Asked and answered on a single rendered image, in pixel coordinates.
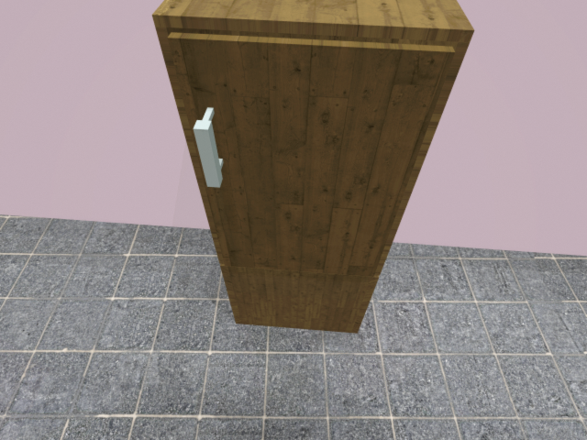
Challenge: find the handle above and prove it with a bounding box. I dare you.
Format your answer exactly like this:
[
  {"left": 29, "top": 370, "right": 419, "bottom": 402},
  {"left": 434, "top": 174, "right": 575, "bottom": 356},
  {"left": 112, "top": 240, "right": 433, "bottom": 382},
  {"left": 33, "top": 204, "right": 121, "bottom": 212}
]
[{"left": 194, "top": 107, "right": 224, "bottom": 188}]

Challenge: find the cupboard door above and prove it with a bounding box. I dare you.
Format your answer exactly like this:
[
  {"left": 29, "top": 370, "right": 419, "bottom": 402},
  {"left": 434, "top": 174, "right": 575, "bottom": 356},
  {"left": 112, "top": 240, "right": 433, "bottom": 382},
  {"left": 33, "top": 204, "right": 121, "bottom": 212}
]
[{"left": 167, "top": 32, "right": 455, "bottom": 277}]

